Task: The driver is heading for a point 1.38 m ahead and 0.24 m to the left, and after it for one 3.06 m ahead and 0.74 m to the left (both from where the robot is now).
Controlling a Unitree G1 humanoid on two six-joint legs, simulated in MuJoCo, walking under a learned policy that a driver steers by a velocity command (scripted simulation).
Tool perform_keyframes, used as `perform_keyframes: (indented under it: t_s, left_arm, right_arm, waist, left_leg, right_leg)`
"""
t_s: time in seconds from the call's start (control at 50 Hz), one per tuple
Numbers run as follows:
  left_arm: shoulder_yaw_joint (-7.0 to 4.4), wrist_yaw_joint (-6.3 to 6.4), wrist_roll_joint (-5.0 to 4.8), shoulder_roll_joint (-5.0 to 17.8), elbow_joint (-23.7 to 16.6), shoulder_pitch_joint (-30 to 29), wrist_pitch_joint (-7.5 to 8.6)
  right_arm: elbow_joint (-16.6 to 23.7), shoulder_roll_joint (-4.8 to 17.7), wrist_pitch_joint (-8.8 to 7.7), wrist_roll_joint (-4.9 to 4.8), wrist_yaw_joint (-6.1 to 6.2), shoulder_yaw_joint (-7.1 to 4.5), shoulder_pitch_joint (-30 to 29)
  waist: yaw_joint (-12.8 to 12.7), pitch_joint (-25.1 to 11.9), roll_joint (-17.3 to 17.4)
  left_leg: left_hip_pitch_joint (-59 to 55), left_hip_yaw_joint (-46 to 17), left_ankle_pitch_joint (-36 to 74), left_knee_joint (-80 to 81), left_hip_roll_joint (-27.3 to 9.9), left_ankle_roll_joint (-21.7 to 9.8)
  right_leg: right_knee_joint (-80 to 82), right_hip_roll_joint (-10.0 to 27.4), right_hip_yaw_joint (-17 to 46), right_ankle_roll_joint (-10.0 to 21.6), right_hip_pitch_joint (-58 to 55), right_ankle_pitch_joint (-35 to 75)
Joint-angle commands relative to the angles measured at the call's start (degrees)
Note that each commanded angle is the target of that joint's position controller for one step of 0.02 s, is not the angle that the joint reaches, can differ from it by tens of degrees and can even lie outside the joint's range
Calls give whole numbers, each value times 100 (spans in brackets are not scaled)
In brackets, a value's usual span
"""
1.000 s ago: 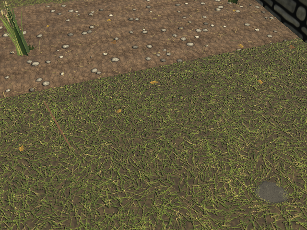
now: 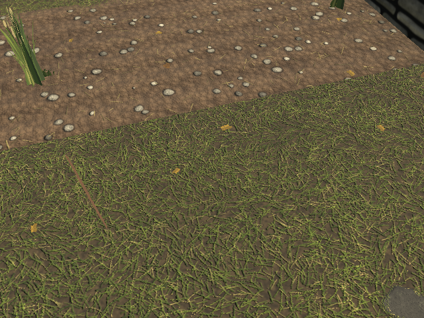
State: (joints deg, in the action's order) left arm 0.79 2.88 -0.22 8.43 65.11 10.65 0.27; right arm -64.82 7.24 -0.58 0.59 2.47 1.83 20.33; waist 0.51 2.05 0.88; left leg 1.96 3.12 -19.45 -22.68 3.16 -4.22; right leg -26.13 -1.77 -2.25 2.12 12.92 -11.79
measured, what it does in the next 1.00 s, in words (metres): walks ahead: right foot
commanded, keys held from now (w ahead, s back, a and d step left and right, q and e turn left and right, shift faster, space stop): no key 0.40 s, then w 0.54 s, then no key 0.06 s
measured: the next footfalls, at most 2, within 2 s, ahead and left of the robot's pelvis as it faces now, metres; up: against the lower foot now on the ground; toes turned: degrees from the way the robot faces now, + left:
right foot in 0.72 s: +0.16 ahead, -0.13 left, +0.00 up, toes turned -4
left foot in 1.34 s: +0.53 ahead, +0.05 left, -0.15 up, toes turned +4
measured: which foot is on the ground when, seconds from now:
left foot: down 0.00-0.76, up 0.78-1.00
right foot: down 0.00-0.48, up 0.50-0.70, down 0.72-1.00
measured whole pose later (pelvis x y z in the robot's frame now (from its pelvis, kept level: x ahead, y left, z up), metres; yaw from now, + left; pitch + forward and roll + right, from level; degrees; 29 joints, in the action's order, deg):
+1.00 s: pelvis +0.19 -0.07 +0.01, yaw +0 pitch +0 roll +0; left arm -2.2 0.3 0.8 9.5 62.2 24.7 5.2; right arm -57.5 12.4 -0.9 2.2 -1.1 -3.0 13.3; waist -1.1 0.8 1.5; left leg 30.5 0.2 -10.9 -55.8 -4.0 -2.3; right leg -16.7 -4.1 -5.2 5.6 1.3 -15.2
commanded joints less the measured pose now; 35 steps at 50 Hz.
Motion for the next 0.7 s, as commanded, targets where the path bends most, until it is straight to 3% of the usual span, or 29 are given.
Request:
perform_keyframes:
  t_s: [0.02,0.4,0.42,0.46,0.5,0.52,0.54,0.6,0.66,0.7]
  left_arm:
    - [-65,17,-6,451,13,340,30]
    - [-15,-10,18,333,306,705,16]
    - [-10,-15,24,309,332,767,11]
    - [-76,-43,47,412,282,746,-19]
    - [-120,-118,120,418,60,417,-14]
    - [-114,-150,170,366,-97,213,22]
    - [-110,-173,199,305,-208,76,71]
    - [-199,-253,160,441,-491,-110,216]
    - [-304,-361,69,525,-743,-263,327]
    - [-338,-398,9,400,-663,291,364]
  right_arm:
    - [-56,353,13,-2,25,-42,570]
    - [-165,342,27,-3,50,31,574]
    - [-199,325,22,10,41,34,673]
    - [-231,518,42,44,18,-64,848]
    - [-245,735,68,55,4,-182,1071]
    - [-255,787,65,49,8,-224,1141]
    - [-235,781,21,60,12,-248,1188]
    - [-232,849,-150,124,-20,-325,1397]
    - [-155,870,-231,109,-56,-337,1308]
    - [-48,909,-258,63,-89,-339,975]
  waist:
    - [-51,57,0]
    - [-72,204,-4]
    - [-50,99,-4]
    - [19,249,180]
    - [181,878,597]
    - [229,1214,657]
    - [260,1444,588]
    - [265,1328,437]
    - [178,1155,384]
    - [-189,955,400]
  left_leg:
    - [515,-653,1825,412,-833,66]
    - [562,-679,1561,492,-902,55]
    - [517,-679,1025,568,-860,29]
    - [582,-849,-598,646,-807,-195]
    - [639,-1674,-2056,1182,-1346,-604]
    - [608,-2007,-2267,1397,-1692,-781]
    - [604,-2179,-1953,1475,-1929,-925]
    - [26,-2190,-528,1349,-2129,-1115]
    - [-170,-1689,927,1097,-1903,-903]
    - [529,-1143,1278,674,-1575,-638]
  right_leg:
    - [274,699,778,268,-526,1658]
    - [499,648,772,210,-408,1311]
    - [499,587,734,222,-433,879]
    - [54,247,457,303,-59,-582]
    - [-689,-43,73,287,1047,-1332]
    - [-971,0,-120,276,1533,-1267]
    - [-1173,162,-158,260,1804,-1098]
    - [-1579,361,-85,273,2307,-1206]
    - [-1295,257,-256,315,2028,-909]
    - [-633,8,-490,379,689,-321]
